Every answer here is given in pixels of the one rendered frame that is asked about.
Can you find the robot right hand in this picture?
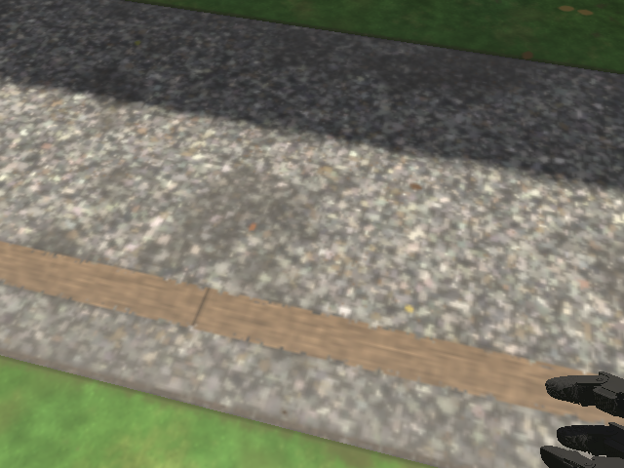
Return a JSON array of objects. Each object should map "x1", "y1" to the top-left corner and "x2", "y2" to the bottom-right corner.
[{"x1": 540, "y1": 371, "x2": 624, "y2": 468}]

